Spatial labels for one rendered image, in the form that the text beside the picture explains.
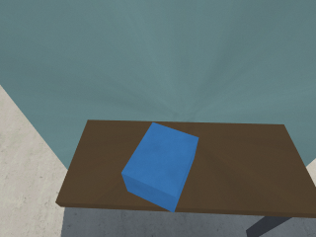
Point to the table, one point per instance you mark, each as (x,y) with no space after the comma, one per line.
(239,169)

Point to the carton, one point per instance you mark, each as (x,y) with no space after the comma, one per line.
(159,166)

